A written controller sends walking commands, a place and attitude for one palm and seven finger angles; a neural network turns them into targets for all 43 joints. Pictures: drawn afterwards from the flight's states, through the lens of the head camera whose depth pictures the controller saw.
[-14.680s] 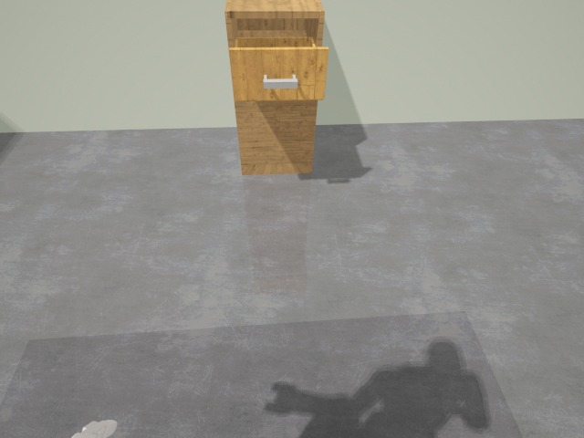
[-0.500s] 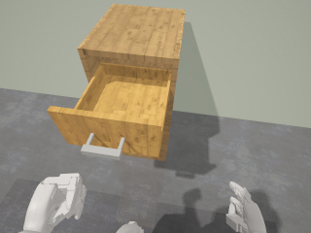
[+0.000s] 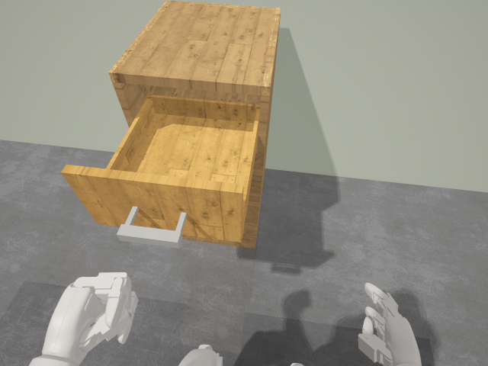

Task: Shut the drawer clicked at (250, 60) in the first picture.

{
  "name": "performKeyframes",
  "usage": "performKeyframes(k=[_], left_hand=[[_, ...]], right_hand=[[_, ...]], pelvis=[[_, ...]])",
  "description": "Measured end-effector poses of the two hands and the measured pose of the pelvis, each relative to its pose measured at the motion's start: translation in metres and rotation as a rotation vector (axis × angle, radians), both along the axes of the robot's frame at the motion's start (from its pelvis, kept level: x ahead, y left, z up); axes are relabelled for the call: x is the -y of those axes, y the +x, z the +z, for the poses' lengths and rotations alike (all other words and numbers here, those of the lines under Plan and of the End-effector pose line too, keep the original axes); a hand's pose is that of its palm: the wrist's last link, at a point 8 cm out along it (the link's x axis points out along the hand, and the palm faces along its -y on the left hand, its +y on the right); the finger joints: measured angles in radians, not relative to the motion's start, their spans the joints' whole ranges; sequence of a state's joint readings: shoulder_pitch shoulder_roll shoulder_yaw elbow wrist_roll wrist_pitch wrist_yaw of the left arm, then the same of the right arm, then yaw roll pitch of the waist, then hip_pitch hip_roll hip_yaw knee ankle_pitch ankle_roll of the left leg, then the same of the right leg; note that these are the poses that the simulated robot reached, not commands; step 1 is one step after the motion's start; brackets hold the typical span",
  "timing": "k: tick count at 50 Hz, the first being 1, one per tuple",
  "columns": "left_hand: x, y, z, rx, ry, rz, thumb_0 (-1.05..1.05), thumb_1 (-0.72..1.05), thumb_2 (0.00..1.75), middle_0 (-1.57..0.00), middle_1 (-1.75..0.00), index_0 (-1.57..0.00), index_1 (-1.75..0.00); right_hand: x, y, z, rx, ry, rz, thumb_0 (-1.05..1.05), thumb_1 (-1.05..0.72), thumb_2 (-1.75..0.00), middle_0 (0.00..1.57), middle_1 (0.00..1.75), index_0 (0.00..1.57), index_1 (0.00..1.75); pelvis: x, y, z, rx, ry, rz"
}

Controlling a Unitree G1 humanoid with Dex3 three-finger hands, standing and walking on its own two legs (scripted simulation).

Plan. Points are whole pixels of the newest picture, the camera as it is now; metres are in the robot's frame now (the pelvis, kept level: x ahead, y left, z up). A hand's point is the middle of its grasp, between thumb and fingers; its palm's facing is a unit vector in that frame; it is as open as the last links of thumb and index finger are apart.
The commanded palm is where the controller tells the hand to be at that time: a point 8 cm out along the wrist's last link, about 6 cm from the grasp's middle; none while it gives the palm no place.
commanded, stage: bring the fist close to the handle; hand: left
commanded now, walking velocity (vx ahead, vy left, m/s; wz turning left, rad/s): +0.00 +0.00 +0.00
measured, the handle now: (154, 225) +0.37 +0.20 -0.02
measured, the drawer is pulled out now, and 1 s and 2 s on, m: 0.28 0.28 0.24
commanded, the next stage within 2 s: push the drawer shut in 1.26 s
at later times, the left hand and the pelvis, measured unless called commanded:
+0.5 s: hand (148, 292) +0.23 +0.16 +0.01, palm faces -0.09 -0.99 -0.05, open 3.3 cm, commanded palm +0.22 +0.22 +0.01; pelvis +0.00 +0.00 -0.03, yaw -1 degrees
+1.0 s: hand (161, 281) +0.26 +0.16 -0.03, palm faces -0.12 -0.99 -0.05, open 3.3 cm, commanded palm +0.25 +0.22 -0.02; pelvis -0.02 +0.00 -0.06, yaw -2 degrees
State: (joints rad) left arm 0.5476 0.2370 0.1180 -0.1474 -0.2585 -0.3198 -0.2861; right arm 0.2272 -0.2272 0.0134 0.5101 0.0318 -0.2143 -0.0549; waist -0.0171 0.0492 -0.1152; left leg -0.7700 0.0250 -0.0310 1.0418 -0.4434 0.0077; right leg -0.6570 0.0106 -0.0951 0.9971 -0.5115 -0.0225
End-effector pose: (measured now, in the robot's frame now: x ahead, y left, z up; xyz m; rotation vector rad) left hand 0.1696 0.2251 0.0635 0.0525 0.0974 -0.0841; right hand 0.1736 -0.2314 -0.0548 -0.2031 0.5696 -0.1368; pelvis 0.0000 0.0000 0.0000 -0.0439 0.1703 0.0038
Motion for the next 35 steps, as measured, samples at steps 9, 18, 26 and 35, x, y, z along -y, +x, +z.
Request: performKeyframes(k=[9, 18, 26, 35], left_hand=[[0.001, 0.026, -0.016, 0.034, -0.003, 0.0, 0.02, 0.9, 0.9, -1.4, -1.6, -1.4, -1.6], [0.007, 0.041, -0.036, -0.004, -0.008, -0.014, 0.02, 0.9, 0.9, -1.4, -1.6, -1.4, -1.6], [0.006, 0.047, -0.05, 0.029, -0.001, -0.007, 0.02, 0.9, 0.9, -1.4, -1.6, -1.4, -1.6], [0.011, 0.059, -0.068, 0.033, -0.013, -0.031, 0.02, 0.9, 0.9, -1.4, -1.6, -1.4, -1.6]], right_hand=[[0.001, -0.005, -0.015, -0.044, -0.015, 0.008, 0.01, -0.91, -0.9, 0.2, 0.3, 0.21, 0.3], [0.001, -0.011, -0.03, -0.088, -0.01, -0.016, 0.01, -0.91, -0.9, 0.2, 0.3, 0.21, 0.3], [0.001, -0.009, -0.045, -0.119, -0.024, 0.008, 0.01, -0.91, -0.9, 0.2, 0.3, 0.21, 0.3], [0.001, -0.01, -0.06, -0.138, -0.029, 0.01, 0.01, -0.91, -0.9, 0.2, 0.3, 0.21, 0.3]], pelvis=[[-0.001, -0.001, -0.011, -0.039, -0.003, -0.003], [-0.003, 0.001, -0.019, -0.077, 0.002, -0.017], [-0.004, -0.001, -0.032, -0.117, -0.002, -0.017], [-0.005, -0.006, -0.046, -0.151, -0.004, -0.022]])
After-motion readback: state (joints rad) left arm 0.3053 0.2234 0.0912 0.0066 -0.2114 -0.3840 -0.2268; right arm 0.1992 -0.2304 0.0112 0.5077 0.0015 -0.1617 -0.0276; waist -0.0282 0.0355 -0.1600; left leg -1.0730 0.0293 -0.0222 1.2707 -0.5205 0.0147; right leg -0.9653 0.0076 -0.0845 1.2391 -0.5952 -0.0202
